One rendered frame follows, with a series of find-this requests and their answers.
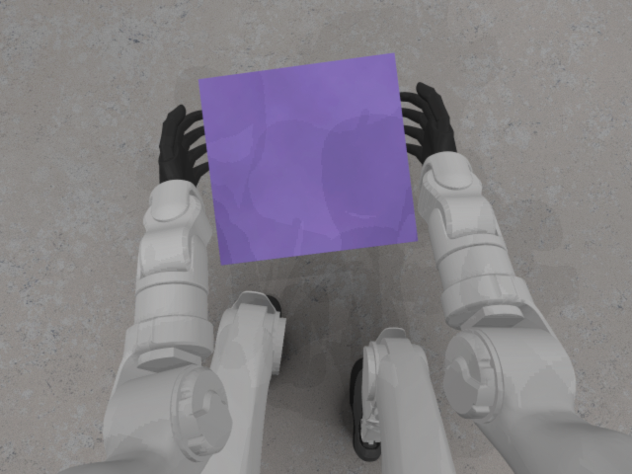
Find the left robot hand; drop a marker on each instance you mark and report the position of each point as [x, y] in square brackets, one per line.
[175, 160]

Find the robot left shin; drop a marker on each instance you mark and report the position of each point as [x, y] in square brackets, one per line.
[249, 297]

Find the carton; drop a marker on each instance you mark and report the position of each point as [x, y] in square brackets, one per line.
[308, 159]

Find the robot left upper arm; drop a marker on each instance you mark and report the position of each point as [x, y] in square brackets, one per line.
[170, 422]

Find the robot right upper arm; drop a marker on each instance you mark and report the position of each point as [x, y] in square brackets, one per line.
[517, 385]

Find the robot left forearm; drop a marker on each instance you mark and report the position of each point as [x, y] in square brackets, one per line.
[171, 327]

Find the right robot hand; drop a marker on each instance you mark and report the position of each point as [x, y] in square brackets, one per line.
[436, 134]

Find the robot right forearm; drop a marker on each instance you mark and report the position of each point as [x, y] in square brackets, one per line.
[480, 288]

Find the robot right thigh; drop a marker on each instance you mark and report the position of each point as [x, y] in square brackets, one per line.
[397, 382]

